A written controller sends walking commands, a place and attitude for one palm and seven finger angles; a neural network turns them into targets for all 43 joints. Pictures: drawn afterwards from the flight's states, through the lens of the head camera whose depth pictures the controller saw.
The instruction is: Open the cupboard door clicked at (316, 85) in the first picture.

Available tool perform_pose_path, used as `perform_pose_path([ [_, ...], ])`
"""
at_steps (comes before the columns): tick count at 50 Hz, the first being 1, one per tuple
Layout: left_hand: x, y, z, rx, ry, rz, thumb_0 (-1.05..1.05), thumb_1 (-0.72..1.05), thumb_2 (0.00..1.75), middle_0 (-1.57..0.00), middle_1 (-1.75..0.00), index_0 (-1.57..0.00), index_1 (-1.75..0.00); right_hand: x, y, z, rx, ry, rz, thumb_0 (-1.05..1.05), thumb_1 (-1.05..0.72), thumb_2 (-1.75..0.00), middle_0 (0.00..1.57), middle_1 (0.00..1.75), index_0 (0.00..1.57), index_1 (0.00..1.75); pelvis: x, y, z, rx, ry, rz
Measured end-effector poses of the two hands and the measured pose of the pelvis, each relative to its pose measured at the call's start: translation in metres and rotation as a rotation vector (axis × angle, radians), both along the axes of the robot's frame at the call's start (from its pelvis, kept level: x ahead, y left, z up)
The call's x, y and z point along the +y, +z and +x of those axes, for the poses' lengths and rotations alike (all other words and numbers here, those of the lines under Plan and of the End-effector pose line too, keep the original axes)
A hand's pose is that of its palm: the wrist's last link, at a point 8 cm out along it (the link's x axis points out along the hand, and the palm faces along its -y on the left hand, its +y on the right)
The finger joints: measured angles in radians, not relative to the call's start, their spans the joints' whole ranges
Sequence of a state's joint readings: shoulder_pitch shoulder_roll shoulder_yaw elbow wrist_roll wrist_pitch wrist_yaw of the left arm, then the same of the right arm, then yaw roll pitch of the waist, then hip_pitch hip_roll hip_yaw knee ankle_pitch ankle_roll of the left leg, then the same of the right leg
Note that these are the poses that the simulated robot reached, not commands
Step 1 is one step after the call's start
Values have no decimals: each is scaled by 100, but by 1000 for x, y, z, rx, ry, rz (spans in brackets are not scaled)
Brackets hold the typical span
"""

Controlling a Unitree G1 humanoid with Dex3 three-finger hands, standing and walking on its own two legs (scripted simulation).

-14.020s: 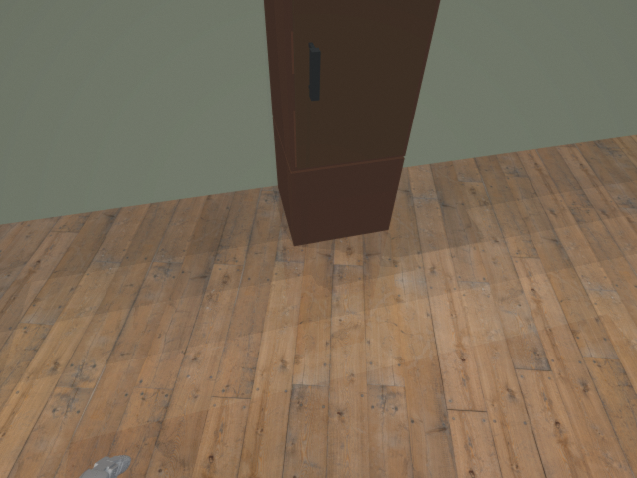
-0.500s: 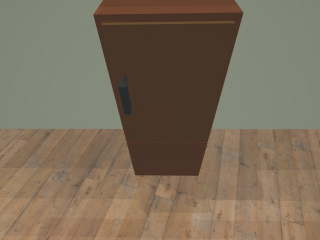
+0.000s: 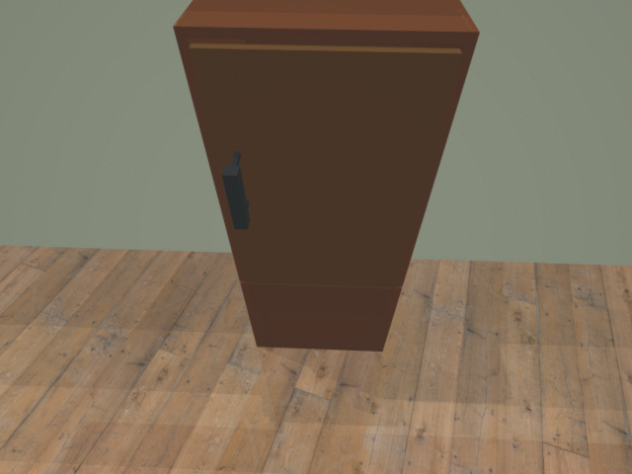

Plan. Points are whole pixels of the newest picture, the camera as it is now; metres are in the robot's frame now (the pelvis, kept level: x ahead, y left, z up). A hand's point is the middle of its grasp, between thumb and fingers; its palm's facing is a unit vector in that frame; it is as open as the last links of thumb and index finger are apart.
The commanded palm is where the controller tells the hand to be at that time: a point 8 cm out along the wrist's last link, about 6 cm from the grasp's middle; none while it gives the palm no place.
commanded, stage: look again from close up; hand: left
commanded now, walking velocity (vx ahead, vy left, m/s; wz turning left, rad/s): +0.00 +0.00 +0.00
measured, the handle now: (239, 190) +0.58 +0.18 +0.00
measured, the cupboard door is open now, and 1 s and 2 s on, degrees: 0 0 0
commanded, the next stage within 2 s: shuffle to correct the standing spot in 0.64 s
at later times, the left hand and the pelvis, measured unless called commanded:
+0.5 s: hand out of the picture +0.00 +0.16 -0.17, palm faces +0.03 -0.98 -0.18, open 7.3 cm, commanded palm none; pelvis +0.00 -0.01 +0.00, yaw +0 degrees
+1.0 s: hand out of the picture -0.01 +0.16 -0.18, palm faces +0.02 -0.98 -0.19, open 7.4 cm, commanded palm none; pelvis +0.00 +0.00 -0.01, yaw +1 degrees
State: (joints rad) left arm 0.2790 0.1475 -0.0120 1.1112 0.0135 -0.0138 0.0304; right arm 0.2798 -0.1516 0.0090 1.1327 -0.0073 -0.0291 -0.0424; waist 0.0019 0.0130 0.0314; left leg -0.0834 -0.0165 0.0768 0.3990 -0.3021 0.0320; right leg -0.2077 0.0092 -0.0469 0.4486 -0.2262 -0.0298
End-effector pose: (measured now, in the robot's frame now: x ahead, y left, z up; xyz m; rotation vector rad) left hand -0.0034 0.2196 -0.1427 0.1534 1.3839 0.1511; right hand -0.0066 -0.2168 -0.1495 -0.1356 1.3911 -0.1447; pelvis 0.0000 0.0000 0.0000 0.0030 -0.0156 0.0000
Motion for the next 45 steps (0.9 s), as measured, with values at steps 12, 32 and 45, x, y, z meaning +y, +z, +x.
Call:
perform_pose_path([
  [12,-7,0,1,-10,7,2,1,93,89,-20,-30,-20,-29,-1,0,-10,32,-5,14,0,-91,-90,20,30,20,30,-8,1,1,-2,7,-1],
  [32,-14,-2,-10,12,18,-19,1,92,89,-20,-30,-20,-29,-3,3,-17,48,-5,3,0,-91,-90,19,30,20,30,-9,1,0,-2,8,-3],
  [45,-16,-8,-14,23,7,-21,1,91,89,-20,-30,-20,-29,0,-4,-9,32,-7,13,0,-91,-90,20,30,20,30,-5,-5,2,9,7,-15],
])
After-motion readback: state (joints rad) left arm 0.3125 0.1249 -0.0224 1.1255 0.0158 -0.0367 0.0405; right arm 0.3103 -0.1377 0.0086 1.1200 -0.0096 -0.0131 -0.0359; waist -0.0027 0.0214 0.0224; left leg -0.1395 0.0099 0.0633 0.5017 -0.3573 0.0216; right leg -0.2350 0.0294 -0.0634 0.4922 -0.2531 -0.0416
